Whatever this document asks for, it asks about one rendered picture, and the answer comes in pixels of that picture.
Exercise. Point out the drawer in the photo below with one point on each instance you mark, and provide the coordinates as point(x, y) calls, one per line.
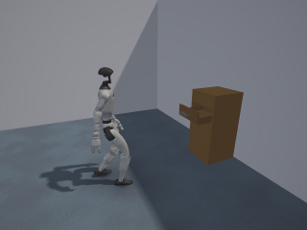
point(199, 115)

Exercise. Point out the right robot forearm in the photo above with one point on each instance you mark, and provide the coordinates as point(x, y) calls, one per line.
point(96, 123)

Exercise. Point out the left robot hand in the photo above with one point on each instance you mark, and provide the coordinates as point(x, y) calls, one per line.
point(117, 122)

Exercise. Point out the handle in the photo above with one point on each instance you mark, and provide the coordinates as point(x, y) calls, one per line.
point(183, 113)

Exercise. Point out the right robot upper arm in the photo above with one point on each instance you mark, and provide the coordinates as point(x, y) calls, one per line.
point(102, 102)

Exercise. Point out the right robot hand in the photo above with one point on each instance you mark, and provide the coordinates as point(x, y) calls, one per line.
point(96, 142)

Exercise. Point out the left robot thigh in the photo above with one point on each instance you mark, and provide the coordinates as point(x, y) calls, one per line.
point(113, 148)

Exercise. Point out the left robot foot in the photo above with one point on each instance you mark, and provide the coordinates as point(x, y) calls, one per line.
point(104, 171)

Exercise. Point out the cabinet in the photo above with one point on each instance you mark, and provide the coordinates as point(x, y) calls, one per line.
point(215, 142)

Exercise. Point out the left robot forearm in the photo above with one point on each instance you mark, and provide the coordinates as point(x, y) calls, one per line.
point(113, 118)

